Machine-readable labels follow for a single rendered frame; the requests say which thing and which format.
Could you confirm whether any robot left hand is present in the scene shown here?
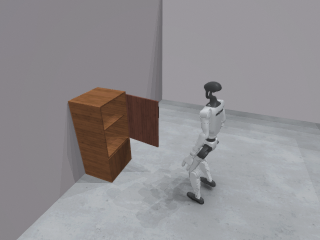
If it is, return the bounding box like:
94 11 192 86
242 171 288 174
181 155 194 171

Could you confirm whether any humanoid robot head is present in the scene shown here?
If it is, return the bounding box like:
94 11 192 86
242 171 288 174
204 81 222 108

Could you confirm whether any cupboard door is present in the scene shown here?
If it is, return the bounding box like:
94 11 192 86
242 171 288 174
125 94 159 147

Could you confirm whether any robot left upper arm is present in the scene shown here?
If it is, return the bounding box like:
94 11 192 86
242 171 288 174
199 107 211 140

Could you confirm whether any robot left shin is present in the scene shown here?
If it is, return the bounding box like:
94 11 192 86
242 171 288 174
188 171 201 199

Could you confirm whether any robot right upper arm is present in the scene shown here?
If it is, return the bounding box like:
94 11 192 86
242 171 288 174
217 99 226 124

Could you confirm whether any robot left forearm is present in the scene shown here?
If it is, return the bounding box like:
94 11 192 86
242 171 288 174
189 133 206 158

